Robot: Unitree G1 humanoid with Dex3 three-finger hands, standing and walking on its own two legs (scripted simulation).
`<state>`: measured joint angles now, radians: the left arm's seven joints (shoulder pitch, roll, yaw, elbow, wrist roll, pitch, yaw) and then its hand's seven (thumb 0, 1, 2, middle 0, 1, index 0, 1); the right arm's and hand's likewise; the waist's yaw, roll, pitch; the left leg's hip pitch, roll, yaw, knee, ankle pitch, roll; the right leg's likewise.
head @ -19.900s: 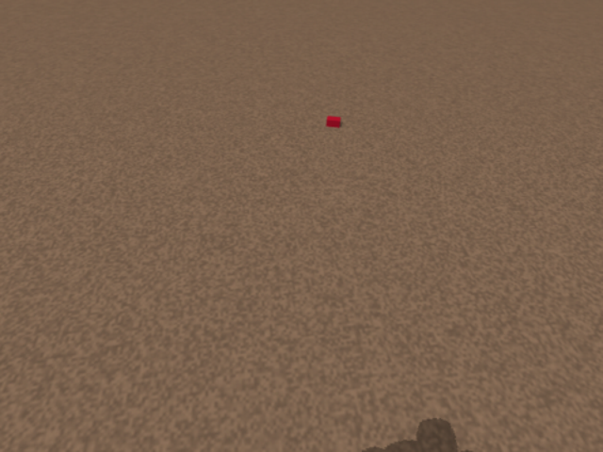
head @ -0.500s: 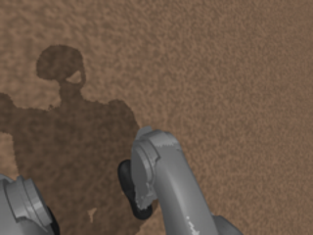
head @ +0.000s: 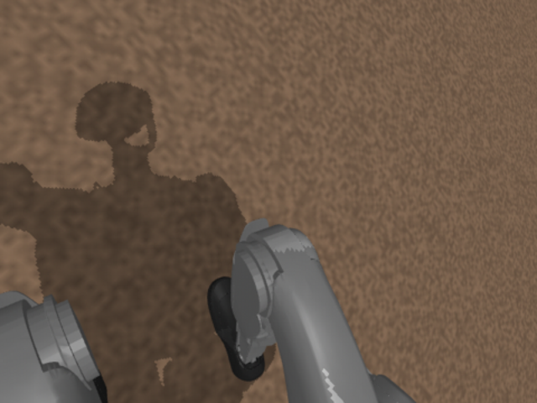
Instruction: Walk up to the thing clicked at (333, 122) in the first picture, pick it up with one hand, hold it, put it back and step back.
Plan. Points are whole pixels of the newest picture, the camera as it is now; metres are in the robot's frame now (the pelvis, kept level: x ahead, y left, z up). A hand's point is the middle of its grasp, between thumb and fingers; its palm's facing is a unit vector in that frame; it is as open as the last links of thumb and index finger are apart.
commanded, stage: settle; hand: left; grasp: from above
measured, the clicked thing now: out of the picture +0.45 +0.37 -0.28
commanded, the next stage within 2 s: lift in 0.58 s
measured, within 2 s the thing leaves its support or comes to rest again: neither
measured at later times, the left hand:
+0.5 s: hand out of the picture +0.44 +0.38 -0.16, palm faces -0.41 -0.18 -0.89, open 8.0 cm
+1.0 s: hand out of the picture +0.42 +0.37 -0.10, palm faces -0.43 -0.19 -0.88, open 8.0 cm
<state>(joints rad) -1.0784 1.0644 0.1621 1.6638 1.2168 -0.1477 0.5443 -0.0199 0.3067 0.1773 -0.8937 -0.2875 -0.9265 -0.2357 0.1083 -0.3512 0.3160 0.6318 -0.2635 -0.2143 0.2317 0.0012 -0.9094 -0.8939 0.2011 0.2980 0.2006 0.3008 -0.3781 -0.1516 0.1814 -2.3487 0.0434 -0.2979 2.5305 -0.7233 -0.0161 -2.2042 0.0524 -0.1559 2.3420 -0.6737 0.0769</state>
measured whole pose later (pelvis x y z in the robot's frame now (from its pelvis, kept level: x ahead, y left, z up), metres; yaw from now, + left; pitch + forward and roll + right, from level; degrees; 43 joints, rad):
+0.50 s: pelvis +0.00 -0.01 +0.01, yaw +4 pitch +33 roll -11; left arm -1.01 0.86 0.10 1.42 1.17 -0.09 0.31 -0.02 0.30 0.17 -0.92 -0.25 -0.95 -0.21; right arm 0.13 -0.32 0.16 0.64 -0.15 -0.11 0.23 0.00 -0.90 -0.89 0.20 0.30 0.20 0.30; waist -0.28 -0.02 0.01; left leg -2.36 0.03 -0.21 2.46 -0.69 -0.01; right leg -2.24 0.02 -0.09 2.33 -0.68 0.07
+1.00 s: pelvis -0.01 -0.01 +0.04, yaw +7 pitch +34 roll -9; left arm -0.91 0.78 0.13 1.21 1.13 -0.08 0.15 -0.03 0.33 0.14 -0.90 -0.27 -0.91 -0.24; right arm 0.20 -0.30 0.07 0.65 -0.10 0.01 0.15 0.00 -0.91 -0.89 0.20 0.30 0.20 0.30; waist -0.23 0.03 -0.05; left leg -2.30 0.03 -0.16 2.34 -0.65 -0.01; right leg -2.19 0.00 -0.06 2.25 -0.66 0.06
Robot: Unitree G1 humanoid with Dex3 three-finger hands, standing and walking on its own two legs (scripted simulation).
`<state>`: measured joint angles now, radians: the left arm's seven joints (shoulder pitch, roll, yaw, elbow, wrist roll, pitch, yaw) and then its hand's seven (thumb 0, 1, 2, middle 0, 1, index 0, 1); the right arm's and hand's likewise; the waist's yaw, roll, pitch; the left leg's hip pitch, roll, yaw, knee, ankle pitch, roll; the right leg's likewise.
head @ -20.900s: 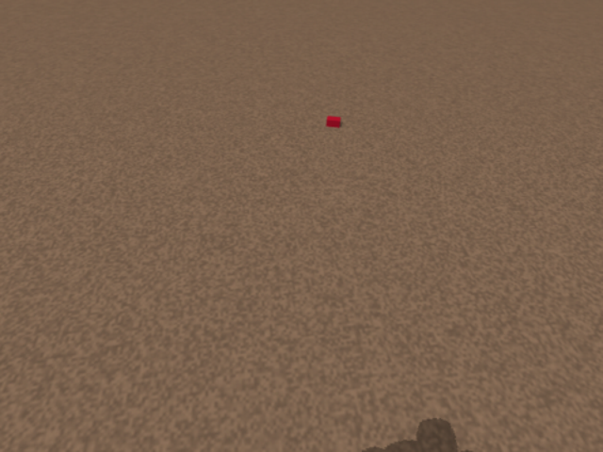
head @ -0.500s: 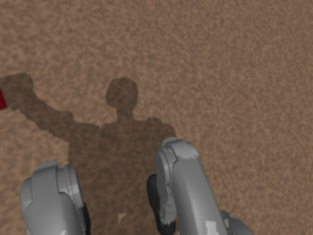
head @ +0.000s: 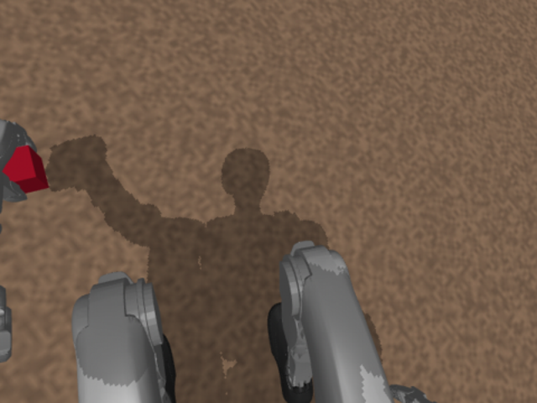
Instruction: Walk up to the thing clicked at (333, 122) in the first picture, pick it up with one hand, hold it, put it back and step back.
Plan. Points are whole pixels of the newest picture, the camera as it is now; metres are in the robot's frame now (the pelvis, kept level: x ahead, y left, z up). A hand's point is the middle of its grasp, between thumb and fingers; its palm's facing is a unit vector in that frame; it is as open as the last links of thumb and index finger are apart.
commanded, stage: lift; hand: left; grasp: from above
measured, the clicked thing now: (5, 174) +0.48 +0.33 -0.17
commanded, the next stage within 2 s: hold in 1.42 s
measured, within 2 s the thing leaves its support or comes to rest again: neither
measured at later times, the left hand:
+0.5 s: hand out of the picture +0.39 +0.32 +0.03, palm faces -0.40 -0.15 -0.90, open 8.0 cm
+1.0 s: hand out of the picture +0.34 +0.28 +0.23, palm faces -0.42 -0.17 -0.89, open 8.0 cm
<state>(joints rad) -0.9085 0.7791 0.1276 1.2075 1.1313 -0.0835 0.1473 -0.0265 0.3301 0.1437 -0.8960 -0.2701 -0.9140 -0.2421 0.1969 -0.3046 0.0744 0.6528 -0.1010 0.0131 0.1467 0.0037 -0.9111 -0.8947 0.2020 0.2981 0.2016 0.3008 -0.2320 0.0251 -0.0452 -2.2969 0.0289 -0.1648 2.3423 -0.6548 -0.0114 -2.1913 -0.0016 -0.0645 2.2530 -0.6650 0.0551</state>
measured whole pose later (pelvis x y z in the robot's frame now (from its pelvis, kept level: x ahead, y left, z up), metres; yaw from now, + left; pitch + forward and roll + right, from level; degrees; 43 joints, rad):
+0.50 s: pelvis +0.00 +0.00 +0.12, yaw +4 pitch +32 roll -6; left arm -0.59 0.61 0.01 0.79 0.99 0.00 0.05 -0.02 0.36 0.12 -0.84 -0.33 -0.87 -0.28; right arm 0.13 -0.26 -0.01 0.65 -0.01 0.05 0.04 0.01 -0.90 -0.89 0.20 0.30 0.20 0.30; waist -0.11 0.05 -0.17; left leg -1.90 0.04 -0.09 1.96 -0.62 0.00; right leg -1.82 -0.02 -0.04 1.90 -0.63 0.05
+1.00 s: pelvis +0.03 +0.00 +0.31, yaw +7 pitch +18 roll -3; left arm -0.36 0.43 -0.13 0.79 0.95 0.09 0.12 -0.02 0.36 0.12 -0.85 -0.32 -0.88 -0.27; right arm 0.21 -0.24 -0.02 0.74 0.03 -0.01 -0.06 0.01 -0.89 -0.89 0.20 0.30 0.20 0.30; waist -0.07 0.05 -0.14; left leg -1.09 0.06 -0.03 1.28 -0.50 -0.01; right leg -1.04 -0.02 -0.02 1.23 -0.49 0.03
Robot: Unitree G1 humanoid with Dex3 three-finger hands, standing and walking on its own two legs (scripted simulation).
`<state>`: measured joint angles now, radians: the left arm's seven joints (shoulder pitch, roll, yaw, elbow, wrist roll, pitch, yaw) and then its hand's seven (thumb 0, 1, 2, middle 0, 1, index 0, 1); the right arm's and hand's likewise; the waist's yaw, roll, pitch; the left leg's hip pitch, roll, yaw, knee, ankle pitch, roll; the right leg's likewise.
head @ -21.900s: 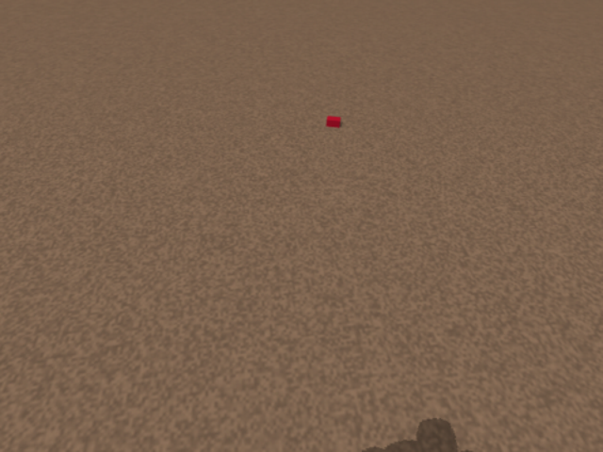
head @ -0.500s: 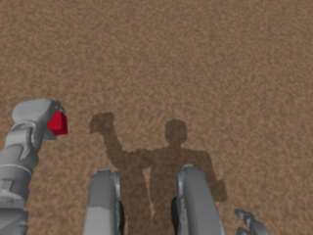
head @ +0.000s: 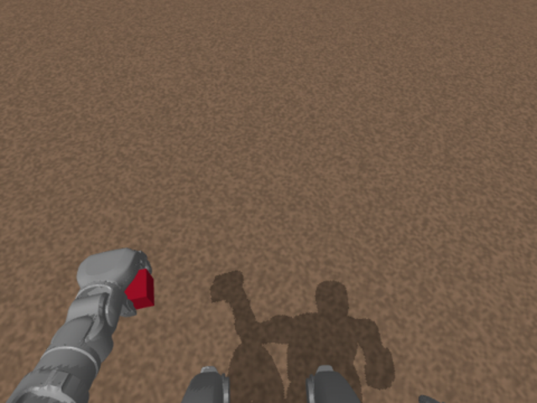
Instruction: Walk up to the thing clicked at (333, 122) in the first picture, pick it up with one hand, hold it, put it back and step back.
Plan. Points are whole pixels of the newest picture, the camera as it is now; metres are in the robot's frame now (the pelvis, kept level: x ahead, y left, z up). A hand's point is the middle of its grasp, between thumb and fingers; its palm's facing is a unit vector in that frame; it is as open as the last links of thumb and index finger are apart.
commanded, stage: lift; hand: left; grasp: from above
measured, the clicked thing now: (125, 292) +0.35 +0.25 -0.11
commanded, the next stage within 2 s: hold in 0.42 s
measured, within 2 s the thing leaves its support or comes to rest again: neither
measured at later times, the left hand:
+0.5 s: hand (121, 261) +0.36 +0.22 +0.00, palm faces -0.44 -0.13 -0.89, open 8.0 cm
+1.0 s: hand (112, 244) +0.36 +0.22 +0.04, palm faces -0.43 -0.10 -0.90, open 8.0 cm
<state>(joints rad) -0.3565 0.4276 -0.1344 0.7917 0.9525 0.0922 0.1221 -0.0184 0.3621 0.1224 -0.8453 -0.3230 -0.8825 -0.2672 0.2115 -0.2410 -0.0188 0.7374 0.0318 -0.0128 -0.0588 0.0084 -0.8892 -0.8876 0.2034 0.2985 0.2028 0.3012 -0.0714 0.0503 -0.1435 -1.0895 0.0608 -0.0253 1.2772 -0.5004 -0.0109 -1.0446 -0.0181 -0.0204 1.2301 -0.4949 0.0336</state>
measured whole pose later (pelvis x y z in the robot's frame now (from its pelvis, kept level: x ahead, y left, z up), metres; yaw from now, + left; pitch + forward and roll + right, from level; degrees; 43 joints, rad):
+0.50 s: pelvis +0.04 +0.00 +0.08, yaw +0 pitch +10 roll -1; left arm -0.36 0.34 -0.19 0.89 0.95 0.13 0.17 -0.02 0.34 0.14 -0.88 -0.29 -0.91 -0.25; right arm 0.26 -0.24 -0.04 0.77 0.03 -0.01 -0.04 0.01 -0.89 -0.88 0.20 0.30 0.20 0.30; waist -0.06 0.04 -0.08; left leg -0.61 0.05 0.02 0.81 -0.37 -0.01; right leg -0.58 -0.02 0.00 0.78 -0.36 0.03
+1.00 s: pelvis +0.06 +0.00 +0.10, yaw -1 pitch +5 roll +0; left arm -0.32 0.33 -0.22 0.82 0.96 0.14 0.10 -0.02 0.34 0.14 -0.89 -0.28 -0.91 -0.24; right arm 0.24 -0.25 -0.05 0.74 0.04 0.02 -0.02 0.01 -0.89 -0.89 0.20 0.30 0.20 0.30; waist -0.02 0.04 -0.06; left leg -0.39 0.04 0.05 0.62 -0.31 -0.01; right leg -0.38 -0.03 0.02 0.60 -0.30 0.03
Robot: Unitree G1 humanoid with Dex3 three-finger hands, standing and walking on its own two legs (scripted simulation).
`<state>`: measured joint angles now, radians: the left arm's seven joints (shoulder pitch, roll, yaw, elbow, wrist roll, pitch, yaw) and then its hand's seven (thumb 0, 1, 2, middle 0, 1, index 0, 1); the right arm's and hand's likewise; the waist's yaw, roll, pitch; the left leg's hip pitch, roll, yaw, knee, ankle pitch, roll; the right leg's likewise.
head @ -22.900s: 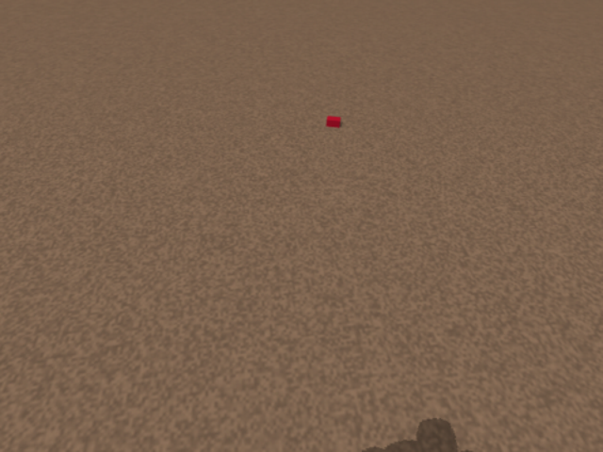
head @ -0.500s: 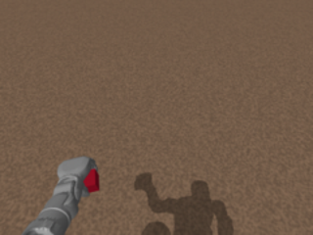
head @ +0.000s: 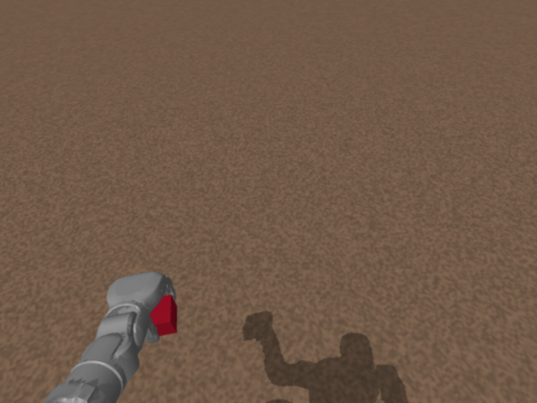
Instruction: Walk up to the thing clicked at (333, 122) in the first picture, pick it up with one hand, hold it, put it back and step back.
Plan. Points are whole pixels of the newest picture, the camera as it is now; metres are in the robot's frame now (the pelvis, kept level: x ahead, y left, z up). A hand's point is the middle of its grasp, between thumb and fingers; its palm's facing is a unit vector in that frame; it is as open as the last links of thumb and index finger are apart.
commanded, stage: hold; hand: left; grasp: from above
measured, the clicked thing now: (149, 317) +0.32 +0.23 -0.09
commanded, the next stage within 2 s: crouch in 1.42 s
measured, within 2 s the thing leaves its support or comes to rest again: neither
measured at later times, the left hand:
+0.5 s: hand (146, 322) +0.29 +0.22 -0.04, palm faces -0.43 -0.10 -0.90, open 8.0 cm
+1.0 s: hand (142, 326) +0.28 +0.21 -0.02, palm faces -0.43 -0.10 -0.90, open 8.0 cm
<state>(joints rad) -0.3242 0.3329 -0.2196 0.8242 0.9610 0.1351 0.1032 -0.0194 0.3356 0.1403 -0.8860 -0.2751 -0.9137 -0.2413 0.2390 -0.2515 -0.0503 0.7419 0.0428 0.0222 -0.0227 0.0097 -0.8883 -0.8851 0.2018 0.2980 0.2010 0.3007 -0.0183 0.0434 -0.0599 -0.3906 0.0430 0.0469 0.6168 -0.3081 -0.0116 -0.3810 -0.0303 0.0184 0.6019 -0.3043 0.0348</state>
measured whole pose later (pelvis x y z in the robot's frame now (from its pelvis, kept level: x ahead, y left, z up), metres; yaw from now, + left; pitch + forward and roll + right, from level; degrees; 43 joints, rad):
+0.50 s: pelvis -0.01 -0.01 +0.01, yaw +0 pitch +2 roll +0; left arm -0.28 0.34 -0.23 0.73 0.97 0.14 0.04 -0.02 0.32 0.15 -0.90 -0.26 -0.93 -0.23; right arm 0.21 -0.26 -0.04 0.72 0.05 0.05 -0.02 0.01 -0.89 -0.89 0.20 0.30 0.20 0.30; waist 0.00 0.05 -0.03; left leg -0.29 0.04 0.05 0.52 -0.25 -0.02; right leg -0.30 -0.03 0.02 0.52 -0.26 0.03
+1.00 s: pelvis -0.01 -0.01 +0.01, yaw +0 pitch +0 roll +0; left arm -0.25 0.35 -0.24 0.64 0.96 0.14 -0.03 -0.02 0.34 0.13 -0.88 -0.28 -0.90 -0.25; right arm 0.18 -0.25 -0.03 0.70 0.06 0.05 -0.03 0.01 -0.90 -0.89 0.20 0.30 0.20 0.30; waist 0.01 0.06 -0.02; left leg -0.26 0.04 0.05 0.48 -0.23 -0.02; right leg -0.26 -0.03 0.02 0.49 -0.24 0.03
